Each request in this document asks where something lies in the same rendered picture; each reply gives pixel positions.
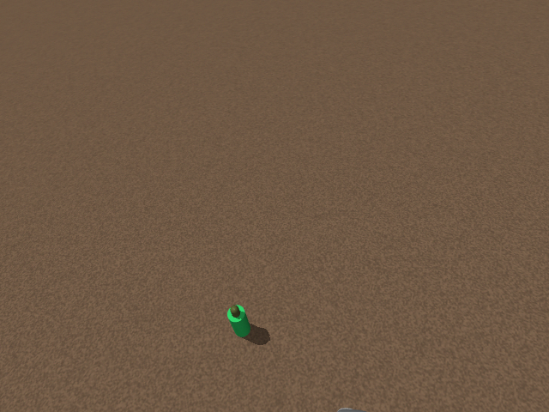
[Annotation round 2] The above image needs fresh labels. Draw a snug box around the bottle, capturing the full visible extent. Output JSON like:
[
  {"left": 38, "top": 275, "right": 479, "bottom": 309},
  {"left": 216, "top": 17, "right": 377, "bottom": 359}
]
[{"left": 227, "top": 305, "right": 250, "bottom": 337}]

